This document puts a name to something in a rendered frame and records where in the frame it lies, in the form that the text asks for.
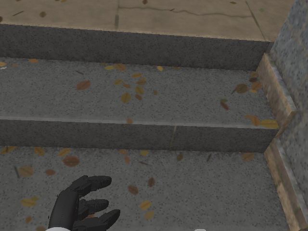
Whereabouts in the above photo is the robot left hand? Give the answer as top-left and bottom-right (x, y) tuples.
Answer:
(48, 175), (120, 231)

